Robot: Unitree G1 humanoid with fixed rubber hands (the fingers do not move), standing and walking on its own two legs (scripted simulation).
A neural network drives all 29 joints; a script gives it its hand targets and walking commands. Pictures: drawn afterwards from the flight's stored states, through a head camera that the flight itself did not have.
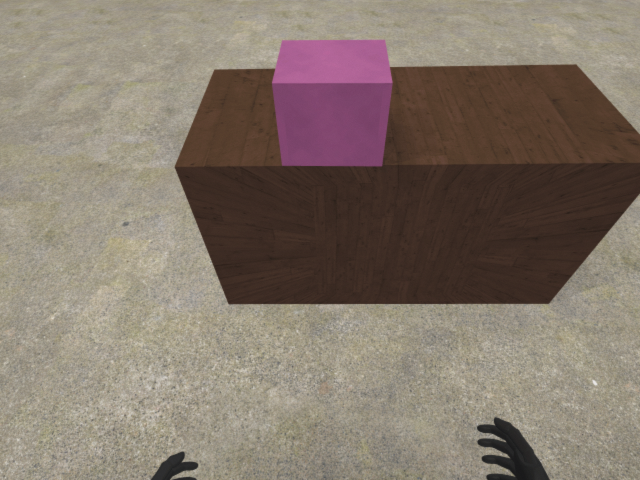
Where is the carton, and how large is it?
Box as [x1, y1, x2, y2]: [272, 40, 392, 165]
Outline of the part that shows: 282,40 272,81 282,165 381,165 392,83 384,40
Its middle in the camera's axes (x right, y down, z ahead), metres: +0.02 -0.33 +0.91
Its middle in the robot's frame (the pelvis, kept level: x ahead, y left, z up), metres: +0.90 +0.00 -0.01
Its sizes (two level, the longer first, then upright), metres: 0.241 0.205 0.207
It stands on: a pedestal, 0.64 m high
